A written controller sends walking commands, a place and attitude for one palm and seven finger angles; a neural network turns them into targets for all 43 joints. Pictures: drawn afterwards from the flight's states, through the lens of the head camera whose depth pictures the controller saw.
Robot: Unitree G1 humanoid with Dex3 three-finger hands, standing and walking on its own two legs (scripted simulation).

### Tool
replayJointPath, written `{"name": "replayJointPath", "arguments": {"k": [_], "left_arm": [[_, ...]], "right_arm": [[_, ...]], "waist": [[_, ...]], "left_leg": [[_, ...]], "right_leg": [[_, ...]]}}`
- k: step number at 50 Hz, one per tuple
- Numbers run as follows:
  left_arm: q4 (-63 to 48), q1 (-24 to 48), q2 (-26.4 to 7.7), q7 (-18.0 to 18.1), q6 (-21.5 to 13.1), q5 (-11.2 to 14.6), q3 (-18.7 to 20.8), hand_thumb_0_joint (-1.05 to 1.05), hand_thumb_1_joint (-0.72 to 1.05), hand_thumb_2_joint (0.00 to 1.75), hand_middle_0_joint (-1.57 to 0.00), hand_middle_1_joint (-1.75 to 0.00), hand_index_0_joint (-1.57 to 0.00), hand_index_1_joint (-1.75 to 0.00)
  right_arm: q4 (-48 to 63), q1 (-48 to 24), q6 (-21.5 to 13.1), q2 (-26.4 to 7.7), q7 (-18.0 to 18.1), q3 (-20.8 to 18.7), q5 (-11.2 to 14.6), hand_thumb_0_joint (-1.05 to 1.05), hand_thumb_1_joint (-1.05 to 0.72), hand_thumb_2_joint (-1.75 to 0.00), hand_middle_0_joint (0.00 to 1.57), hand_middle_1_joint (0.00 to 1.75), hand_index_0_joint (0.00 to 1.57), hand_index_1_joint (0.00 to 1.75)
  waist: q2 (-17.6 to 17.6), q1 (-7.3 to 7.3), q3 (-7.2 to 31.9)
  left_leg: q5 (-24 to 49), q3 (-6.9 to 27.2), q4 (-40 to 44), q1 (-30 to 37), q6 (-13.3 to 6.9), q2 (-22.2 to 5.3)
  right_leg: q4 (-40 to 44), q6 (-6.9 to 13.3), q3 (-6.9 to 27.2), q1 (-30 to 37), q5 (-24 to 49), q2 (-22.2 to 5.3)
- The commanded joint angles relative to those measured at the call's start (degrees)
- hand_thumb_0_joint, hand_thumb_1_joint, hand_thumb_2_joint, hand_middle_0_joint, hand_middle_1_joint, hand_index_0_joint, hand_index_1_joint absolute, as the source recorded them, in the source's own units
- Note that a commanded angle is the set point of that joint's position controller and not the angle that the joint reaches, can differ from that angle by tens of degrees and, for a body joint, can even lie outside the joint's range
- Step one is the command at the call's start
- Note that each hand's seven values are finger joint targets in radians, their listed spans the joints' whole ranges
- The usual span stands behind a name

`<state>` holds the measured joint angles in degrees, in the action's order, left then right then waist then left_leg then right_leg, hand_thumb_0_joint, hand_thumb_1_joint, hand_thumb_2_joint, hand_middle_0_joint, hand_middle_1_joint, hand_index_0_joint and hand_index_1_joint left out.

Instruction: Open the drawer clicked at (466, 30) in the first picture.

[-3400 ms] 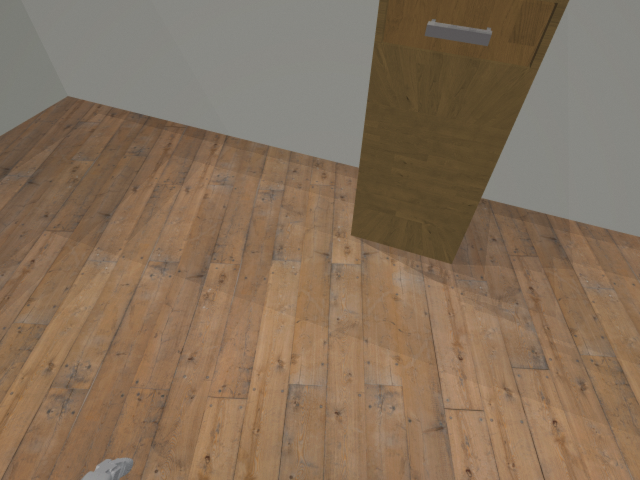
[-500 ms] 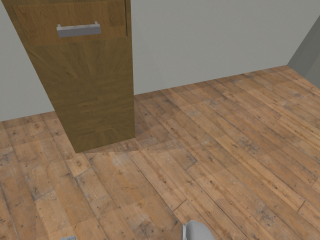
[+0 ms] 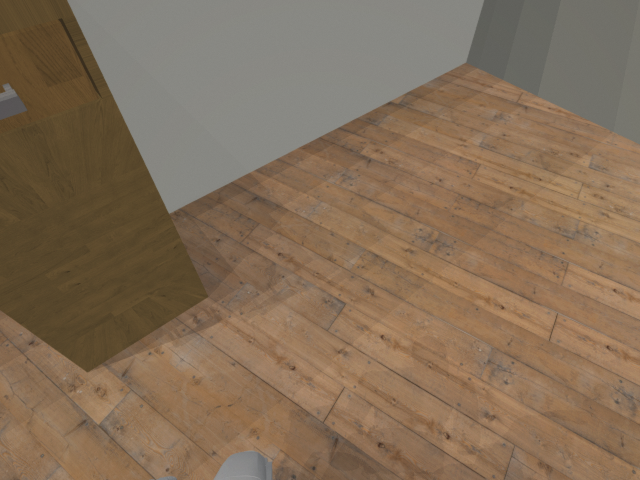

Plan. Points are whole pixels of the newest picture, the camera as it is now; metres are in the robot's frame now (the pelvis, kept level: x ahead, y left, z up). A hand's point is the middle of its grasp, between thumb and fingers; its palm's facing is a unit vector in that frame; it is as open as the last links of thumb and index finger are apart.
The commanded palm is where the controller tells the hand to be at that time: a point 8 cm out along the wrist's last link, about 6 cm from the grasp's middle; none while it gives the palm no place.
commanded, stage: walk to a spot facing it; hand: left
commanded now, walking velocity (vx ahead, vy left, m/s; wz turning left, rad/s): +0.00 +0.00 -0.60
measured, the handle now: out of the picture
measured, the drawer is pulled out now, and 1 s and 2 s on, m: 0.00 0.00 0.00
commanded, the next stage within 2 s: turn to face it in 1.68 s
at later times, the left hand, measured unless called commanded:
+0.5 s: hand out of the picture +0.10 +0.25 -0.16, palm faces -0.23 -0.95 -0.20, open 7.4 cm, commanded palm none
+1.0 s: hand out of the picture +0.12 +0.14 -0.14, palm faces -0.49 -0.84 -0.23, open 7.4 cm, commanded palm none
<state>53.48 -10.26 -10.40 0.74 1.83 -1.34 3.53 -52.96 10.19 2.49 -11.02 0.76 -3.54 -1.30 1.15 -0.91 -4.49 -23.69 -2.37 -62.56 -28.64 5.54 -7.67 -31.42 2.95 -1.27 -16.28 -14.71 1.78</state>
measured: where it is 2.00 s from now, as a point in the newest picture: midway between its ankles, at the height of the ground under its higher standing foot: outside the picture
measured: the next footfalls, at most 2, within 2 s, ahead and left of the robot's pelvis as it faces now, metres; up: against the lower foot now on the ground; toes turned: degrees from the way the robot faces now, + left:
left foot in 0.20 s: +0.07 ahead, +0.15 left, +0.00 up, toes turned -3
right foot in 0.68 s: -0.05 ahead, -0.08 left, +0.00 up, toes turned -31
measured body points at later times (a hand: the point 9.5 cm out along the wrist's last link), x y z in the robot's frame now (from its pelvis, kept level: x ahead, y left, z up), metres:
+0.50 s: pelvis -0.01 +0.06 +0.01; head +0.02 +0.08 +0.46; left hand +0.12 +0.30 -0.15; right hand -0.01 -0.20 -0.12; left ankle +0.03 +0.16 -0.73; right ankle -0.08 -0.08 -0.66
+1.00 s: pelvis -0.02 +0.00 +0.01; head -0.02 -0.03 +0.46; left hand +0.15 +0.18 -0.12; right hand -0.11 -0.25 -0.14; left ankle +0.10 +0.13 -0.66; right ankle -0.08 -0.06 -0.73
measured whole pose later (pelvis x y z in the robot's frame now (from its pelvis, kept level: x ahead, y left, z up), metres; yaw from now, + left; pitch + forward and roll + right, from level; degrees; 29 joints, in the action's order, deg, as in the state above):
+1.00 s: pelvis -0.02 +0.00 +0.01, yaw -33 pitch +0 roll +1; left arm 55.2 -16.4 -9.3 -0.8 -1.6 -1.2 2.5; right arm -55.0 12.8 1.7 -14.6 -1.3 -4.4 -2.4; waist 2.5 0.0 -1.1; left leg -14.9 -2.2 -57.7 -30.3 5.9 -7.4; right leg -21.6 3.7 0.8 -8.1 -13.5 3.0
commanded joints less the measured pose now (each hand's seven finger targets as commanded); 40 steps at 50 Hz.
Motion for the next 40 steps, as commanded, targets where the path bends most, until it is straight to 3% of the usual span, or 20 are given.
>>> {"name": "replayJointPath", "arguments": {"k": [1,5,8,9,10,11,12,13,15,17,25,29,31,32,33,34,35,36,37,40], "left_arm": [[-4.75,0.01,-11.91,0.32,-1.47,-0.16,3.24,0.00,0.90,0.90,-0.20,-0.30,-0.20,-0.30],[-5.27,-1.28,-12.84,-0.03,-0.79,-0.21,3.75,0.00,0.90,0.90,-0.20,-0.30,-0.20,-0.30],[-6.11,1.38,-12.76,-0.04,-0.11,0.30,3.78,0.00,0.90,0.90,-0.20,-0.30,-0.20,-0.30],[-6.94,1.41,-10.32,-0.13,0.12,0.74,3.28,0.00,0.90,0.90,-0.20,-0.30,-0.20,-0.30],[-8.06,-0.72,-6.65,-0.77,0.21,1.32,2.48,0.00,0.90,0.90,-0.20,-0.30,-0.20,-0.30],[-7.86,-1.13,-7.96,-0.86,0.34,0.38,2.75,0.00,0.90,0.90,-0.20,-0.30,-0.20,-0.30],[-6.17,-2.02,-9.68,-0.88,0.94,-0.28,3.42,0.00,0.90,0.90,-0.20,-0.30,-0.20,-0.30],[-5.33,-2.66,-10.32,-1.43,1.26,-0.36,4.04,0.00,0.90,0.90,-0.20,-0.30,-0.20,-0.30],[-4.81,-3.88,-9.54,-2.46,1.25,-0.40,4.14,0.00,0.90,0.90,-0.20,-0.30,-0.20,-0.30],[-4.83,-3.46,-8.16,-2.59,1.55,-0.12,3.68,0.00,0.90,0.90,-0.20,-0.30,-0.20,-0.30],[-6.85,3.09,-5.92,-2.70,1.57,0.20,2.29,0.00,0.90,0.90,-0.20,-0.30,-0.20,-0.30],[-6.76,2.41,-5.21,-2.42,0.80,0.31,1.88,0.00,0.90,0.90,-0.20,-0.30,-0.20,-0.30],[-5.98,-0.63,-6.05,-2.10,0.21,0.35,2.07,0.00,0.90,0.90,-0.20,-0.30,-0.20,-0.30],[-5.20,-3.25,-8.17,-1.77,-0.32,0.21,2.43,0.00,0.90,0.90,-0.20,-0.30,-0.20,-0.30],[-4.40,-6.57,-14.34,-1.03,-1.14,-0.40,3.39,0.00,0.90,0.90,-0.20,-0.30,-0.20,-0.30],[-3.51,-9.25,-18.85,-0.31,-1.00,0.19,4.27,0.00,0.90,0.90,-0.20,-0.30,-0.20,-0.30],[-3.35,-9.90,-17.83,0.15,-0.67,0.58,4.18,0.00,0.90,0.90,-0.20,-0.30,-0.20,-0.30],[-3.95,-6.81,-15.97,0.34,-0.60,0.60,4.06,0.00,0.90,0.90,-0.20,-0.30,-0.20,-0.30],[-4.49,-3.92,-14.25,0.31,-0.88,0.62,3.78,0.00,0.90,0.90,-0.20,-0.30,-0.20,-0.30],[-4.37,-2.31,-11.12,-0.12,-2.64,0.76,2.42,0.00,0.90,0.90,-0.20,-0.30,-0.20,-0.30]], "right_arm": [[4.04,2.36,-0.72,-4.00,0.45,-0.97,0.31,0.00,-0.90,-0.90,0.20,0.30,0.20,0.30],[6.13,-1.42,-1.53,-4.64,0.72,-0.76,0.85,0.00,-0.90,-0.90,0.20,0.30,0.20,0.30],[5.12,3.37,-2.23,-6.05,1.25,-0.90,1.08,0.00,-0.90,-0.90,0.20,0.30,0.20,0.30],[4.51,5.64,-2.85,-8.84,1.50,-1.33,0.90,0.00,-0.90,-0.90,0.20,0.30,0.20,0.30],[5.46,5.33,-3.14,-14.60,1.32,-2.29,0.31,0.00,-0.90,-0.90,0.20,0.30,0.20,0.30],[6.26,4.38,-2.56,-16.58,1.16,-2.48,0.06,0.00,-0.90,-0.90,0.20,0.30,0.20,0.30],[6.55,0.53,-2.61,-12.58,1.27,-1.74,-0.23,0.00,-0.90,-0.90,0.20,0.30,0.20,0.30],[7.95,-3.62,-2.79,-10.84,1.46,-1.10,-0.09,0.00,-0.90,-0.90,0.20,0.30,0.20,0.30],[8.67,-5.77,-3.10,-9.57,1.41,-0.51,-0.11,0.00,-0.90,-0.90,0.20,0.30,0.20,0.30],[7.61,-2.13,-3.21,-9.21,1.38,-0.73,-0.10,0.00,-0.90,-0.90,0.20,0.30,0.20,0.30],[3.76,5.62,-2.83,-11.12,0.70,-2.53,-0.19,0.00,-0.90,-0.90,0.20,0.30,0.20,0.30],[2.75,5.76,-2.60,-12.51,0.17,-3.20,-0.37,0.00,-0.90,-0.90,0.20,0.30,0.20,0.30],[2.62,4.88,-2.45,-12.50,-0.09,-3.32,-0.16,0.00,-0.90,-0.90,0.20,0.30,0.20,0.30],[2.70,5.21,-2.32,-11.65,-0.28,-3.09,0.15,0.00,-0.90,-0.90,0.20,0.30,0.20,0.30],[4.27,5.33,-1.82,-7.63,-0.61,-2.04,0.47,0.00,-0.90,-0.90,0.20,0.30,0.20,0.30],[7.21,0.57,-1.19,-5.46,-0.62,-0.91,0.02,0.00,-0.90,-0.90,0.20,0.30,0.20,0.30],[7.50,0.02,-0.56,-7.19,-0.35,-1.17,0.00,0.00,-0.90,-0.90,0.20,0.30,0.20,0.30],[6.98,-1.26,-0.20,-7.41,-0.57,-1.24,0.08,0.00,-0.90,-0.90,0.20,0.30,0.20,0.30],[6.49,-2.24,-0.28,-7.96,-0.83,-1.51,-0.27,0.00,-0.90,-0.90,0.20,0.30,0.20,0.30],[3.89,0.50,-1.17,-8.45,-1.66,-2.00,-0.85,0.00,-0.90,-0.90,0.20,0.30,0.20,0.30]], "waist": [[-9.54,0.38,5.26],[-11.56,2.09,7.79],[-10.99,-0.73,10.48],[-3.67,-1.89,12.12],[14.48,-1.12,12.03],[15.47,-1.10,9.72],[11.81,0.23,7.07],[11.59,2.03,4.19],[8.89,3.20,2.85],[8.77,2.02,3.60],[9.71,-2.06,5.17],[12.03,-1.87,6.75],[10.81,0.33,8.34],[5.61,1.96,9.87],[-12.23,4.04,10.32],[-20.21,6.00,8.62],[-15.09,6.20,8.61],[-16.56,5.51,5.58],[-15.07,4.63,3.07],[-8.02,1.97,1.75]], "left_leg": [[1.79,-0.67,7.87,2.16,0.09,2.07],[0.15,-1.12,18.29,6.74,-0.71,4.79],[8.80,-1.63,34.67,18.05,-1.47,5.63],[12.38,3.45,42.15,26.50,-3.19,-0.14],[20.84,18.34,46.48,31.66,-7.74,-15.82],[23.82,21.30,46.18,25.24,-12.71,-22.25],[18.66,16.87,47.61,18.79,-12.37,-18.92],[15.52,12.36,48.72,15.14,-11.76,-15.67],[17.56,4.65,47.03,14.67,-10.40,-11.02],[20.67,1.44,46.00,18.16,-10.46,-9.60],[26.18,-2.16,43.64,24.74,-13.20,-14.28],[29.81,-4.92,39.69,23.53,-12.24,-15.39],[29.33,-8.35,33.97,21.18,-9.26,-14.65],[24.88,-10.64,26.69,15.89,-6.07,-13.14],[1.73,-13.43,15.10,1.72,-1.99,-6.74],[-13.74,-7.98,3.14,-8.63,-0.43,-0.81],[-10.77,-1.89,-1.83,-9.20,-1.33,-1.68],[-7.29,-0.18,-2.72,-10.89,-1.78,-2.38],[-2.36,0.65,-4.04,-12.08,-1.60,-1.90],[7.13,0.15,-1.45,-8.52,-0.61,-1.67]], "right_leg": [[10.09,7.29,14.73,1.17,22.33,-12.33],[7.28,7.00,19.19,2.87,25.02,-12.21],[1.97,3.15,19.80,-0.47,23.47,-9.69],[-3.73,0.32,16.58,-6.43,15.54,-5.57],[-15.86,-3.73,8.24,-17.91,-11.05,1.92],[-28.71,-5.09,5.16,-18.43,-20.56,0.53],[-34.37,-5.95,6.99,-16.98,-16.63,-1.26],[-37.67,-6.40,6.14,-16.44,-13.00,-1.83],[-41.22,-6.70,3.74,-16.79,-8.36,-2.60],[-40.99,-7.33,2.70,-16.84,-6.48,-2.80],[-20.93,-7.47,-2.51,-12.25,-11.57,-5.40],[-11.49,-5.76,-4.83,-6.17,-11.33,-3.76],[-1.11,-4.56,-5.37,0.77,-3.44,-3.22],[6.62,-3.36,-3.52,9.28,4.32,-4.59],[13.42,0.90,12.67,18.77,12.44,-16.73],[14.47,6.14,25.88,17.00,22.74,-25.60],[14.88,8.04,22.57,15.20,13.58,-25.09],[17.87,6.66,21.23,11.75,-1.60,-21.21],[19.76,5.94,22.01,10.31,-9.68,-19.33],[19.10,4.46,15.77,8.05,-4.09,-14.71]]}}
